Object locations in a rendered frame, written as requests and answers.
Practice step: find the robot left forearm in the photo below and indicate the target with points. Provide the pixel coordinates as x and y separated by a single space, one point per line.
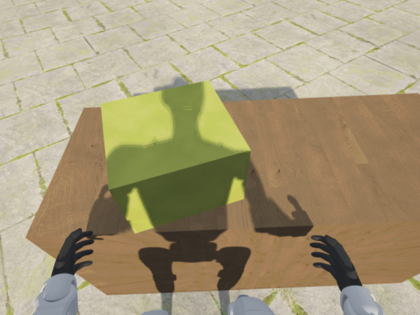
58 296

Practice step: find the robot right thigh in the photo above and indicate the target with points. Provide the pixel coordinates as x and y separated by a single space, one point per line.
249 306

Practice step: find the pedestal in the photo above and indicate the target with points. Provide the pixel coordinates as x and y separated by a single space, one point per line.
343 166

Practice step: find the robot left hand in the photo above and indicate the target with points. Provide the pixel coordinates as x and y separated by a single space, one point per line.
65 261

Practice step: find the carton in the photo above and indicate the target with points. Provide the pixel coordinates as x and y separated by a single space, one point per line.
172 154

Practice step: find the robot right forearm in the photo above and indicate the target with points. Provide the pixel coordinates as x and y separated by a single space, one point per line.
358 300

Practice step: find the robot right hand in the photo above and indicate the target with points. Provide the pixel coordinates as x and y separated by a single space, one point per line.
341 267

